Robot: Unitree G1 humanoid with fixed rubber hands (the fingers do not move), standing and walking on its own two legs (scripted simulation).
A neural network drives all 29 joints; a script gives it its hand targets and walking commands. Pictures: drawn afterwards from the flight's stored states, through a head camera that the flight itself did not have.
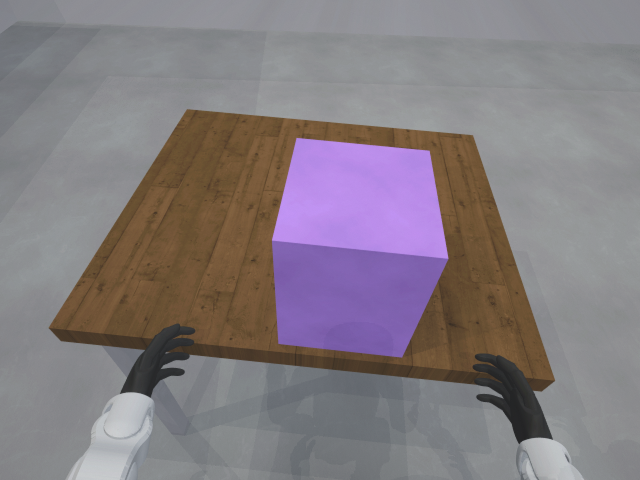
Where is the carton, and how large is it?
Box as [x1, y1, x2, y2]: [272, 138, 447, 357]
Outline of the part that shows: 296,138 272,238 278,343 401,357 447,260 447,253 429,151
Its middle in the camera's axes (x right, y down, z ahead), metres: +0.05 +0.02 +0.60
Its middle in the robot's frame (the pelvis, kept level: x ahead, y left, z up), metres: +0.42 -0.03 +0.02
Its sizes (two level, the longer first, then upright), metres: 0.210 0.200 0.250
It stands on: a table, 0.68 m high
